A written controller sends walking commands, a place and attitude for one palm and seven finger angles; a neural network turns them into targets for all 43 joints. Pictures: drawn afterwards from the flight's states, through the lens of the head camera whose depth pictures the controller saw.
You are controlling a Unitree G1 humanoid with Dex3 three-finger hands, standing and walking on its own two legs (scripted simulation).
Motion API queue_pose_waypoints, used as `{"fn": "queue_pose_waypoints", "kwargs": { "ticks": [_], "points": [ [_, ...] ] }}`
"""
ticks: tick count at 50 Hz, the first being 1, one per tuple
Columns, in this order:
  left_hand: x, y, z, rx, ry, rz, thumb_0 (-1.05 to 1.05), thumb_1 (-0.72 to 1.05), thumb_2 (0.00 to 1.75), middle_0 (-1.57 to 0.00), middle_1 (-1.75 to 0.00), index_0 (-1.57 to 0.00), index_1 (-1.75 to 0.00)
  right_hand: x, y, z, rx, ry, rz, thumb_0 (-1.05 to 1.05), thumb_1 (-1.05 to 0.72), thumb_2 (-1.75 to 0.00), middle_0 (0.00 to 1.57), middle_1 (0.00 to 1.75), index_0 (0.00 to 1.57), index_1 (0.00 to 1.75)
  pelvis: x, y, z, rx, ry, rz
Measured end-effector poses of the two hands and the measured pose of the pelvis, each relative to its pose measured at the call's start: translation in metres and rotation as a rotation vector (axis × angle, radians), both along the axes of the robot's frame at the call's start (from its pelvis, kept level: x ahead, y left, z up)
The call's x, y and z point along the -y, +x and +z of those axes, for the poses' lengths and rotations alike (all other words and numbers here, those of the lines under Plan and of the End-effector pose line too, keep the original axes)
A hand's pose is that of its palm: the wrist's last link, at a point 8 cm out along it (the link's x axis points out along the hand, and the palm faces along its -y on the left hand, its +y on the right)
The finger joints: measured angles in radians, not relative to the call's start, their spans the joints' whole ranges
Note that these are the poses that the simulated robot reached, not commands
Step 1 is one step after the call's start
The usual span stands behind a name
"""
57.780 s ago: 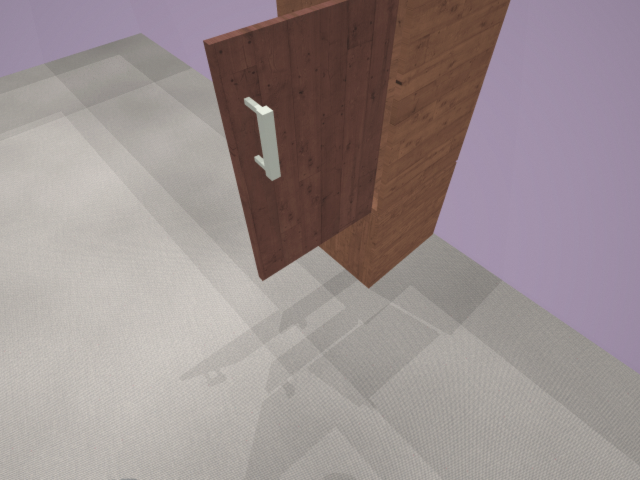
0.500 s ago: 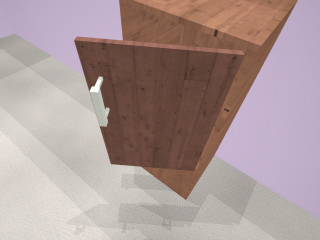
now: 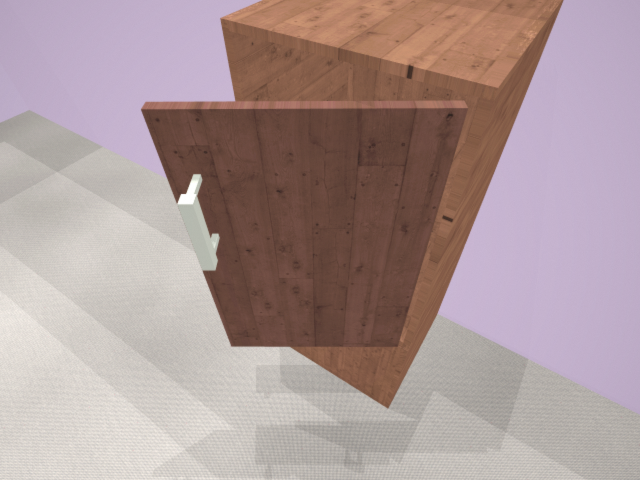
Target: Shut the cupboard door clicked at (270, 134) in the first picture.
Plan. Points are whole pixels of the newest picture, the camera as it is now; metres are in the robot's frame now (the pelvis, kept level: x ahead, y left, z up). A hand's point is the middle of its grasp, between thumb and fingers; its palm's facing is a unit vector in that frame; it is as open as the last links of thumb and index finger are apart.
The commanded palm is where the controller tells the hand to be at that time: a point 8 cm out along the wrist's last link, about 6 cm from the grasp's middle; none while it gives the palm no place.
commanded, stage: come to a stop and stand still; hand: left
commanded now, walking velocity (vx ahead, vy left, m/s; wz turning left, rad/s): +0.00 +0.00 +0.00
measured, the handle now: (202, 224) +0.43 +0.19 +0.09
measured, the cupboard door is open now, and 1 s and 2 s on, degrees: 33 33 33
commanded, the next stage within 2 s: look again from close up in 0.16 s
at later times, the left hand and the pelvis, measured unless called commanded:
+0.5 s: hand out of the picture +0.02 +0.18 -0.18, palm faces +0.01 -0.99 -0.16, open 7.4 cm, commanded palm none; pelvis +0.02 +0.01 +0.00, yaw +0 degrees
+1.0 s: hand out of the picture +0.03 +0.19 -0.18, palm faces +0.01 -0.98 -0.17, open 7.4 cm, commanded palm none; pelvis +0.02 +0.02 +0.00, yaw +0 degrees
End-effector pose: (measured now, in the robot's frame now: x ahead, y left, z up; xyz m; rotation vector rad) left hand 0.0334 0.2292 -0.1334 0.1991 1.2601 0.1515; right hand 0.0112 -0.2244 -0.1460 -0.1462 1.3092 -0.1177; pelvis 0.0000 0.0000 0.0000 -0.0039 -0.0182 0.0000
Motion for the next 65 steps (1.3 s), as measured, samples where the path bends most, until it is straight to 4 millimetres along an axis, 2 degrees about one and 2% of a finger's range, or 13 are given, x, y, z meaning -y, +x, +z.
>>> {"fn": "queue_pose_waypoints", "kwargs": {
  "ticks": [5,11,24,35,51,59,65],
  "points": [
    [0.001,0.007,-0.001,-0.003,-0.015,-0.008,0.0,0.91,0.9,-0.2,-0.3,-0.19,-0.3,-0.007,-0.008,0.002,-0.034,0.004,-0.004,0.0,-0.92,-0.89,0.2,0.3,0.2,0.3,-0.003,0.003,0.002,-0.005,0.001,-0.003],
    [0.0,0.003,-0.007,-0.044,-0.03,0.003,0.0,0.92,0.9,-0.2,-0.3,-0.2,-0.3,-0.012,-0.01,0.005,-0.068,-0.003,-0.008,0.0,-0.91,-0.89,0.2,0.3,0.2,0.3,-0.005,0.008,0.003,-0.009,-0.001,-0.003],
    [0.003,-0.018,-0.015,-0.15,-0.07,0.034,0.0,0.91,0.9,-0.2,-0.3,-0.19,-0.3,-0.017,0.007,0.009,-0.086,-0.033,-0.005,0.0,-0.91,-0.89,0.2,0.3,0.2,0.3,-0.013,0.022,0.003,-0.005,-0.008,-0.001],
    [0.002,-0.017,-0.019,-0.174,-0.085,0.041,0.0,0.91,0.9,-0.2,-0.3,-0.19,-0.3,-0.023,0.016,0.01,-0.085,-0.048,-0.01,0.0,-0.92,-0.89,0.2,0.3,0.2,0.3,-0.02,0.028,0.003,0.002,-0.009,-0.003],
    [-0.008,-0.009,-0.019,-0.17,-0.057,0.04,0.0,0.91,0.9,-0.2,-0.3,-0.19,-0.3,-0.035,-0.004,0.007,-0.117,-0.033,-0.055,0.0,-0.91,-0.89,0.2,0.3,0.2,0.3,-0.021,0.023,0.002,0.004,0.006,-0.007],
    [-0.001,-0.005,-0.014,-0.142,-0.036,0.056,0.0,0.91,0.9,-0.2,-0.3,-0.19,-0.3,-0.019,-0.019,0.009,-0.14,-0.036,-0.066,0.0,-0.91,-0.89,0.2,0.3,0.2,0.3,-0.003,0.005,0.004,-0.012,-0.011,0.004],
    [0.023,-0.007,-0.011,-0.116,-0.043,0.041,0.0,0.92,0.9,-0.2,-0.3,-0.19,-0.3,0.011,-0.016,0.009,-0.111,-0.039,-0.06,0.01,-0.92,-0.89,0.21,0.3,0.2,0.3,0.018,-0.002,0.005,-0.019,-0.012,-0.001]
  ]
}}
